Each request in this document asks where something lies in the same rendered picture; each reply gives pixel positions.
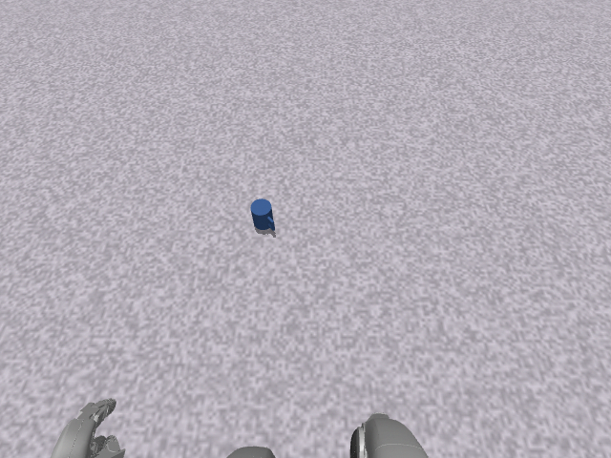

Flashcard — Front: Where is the mug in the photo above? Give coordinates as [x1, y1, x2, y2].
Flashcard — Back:
[250, 198, 275, 231]

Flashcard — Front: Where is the left robot hand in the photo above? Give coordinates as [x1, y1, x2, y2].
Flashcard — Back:
[51, 399, 125, 458]

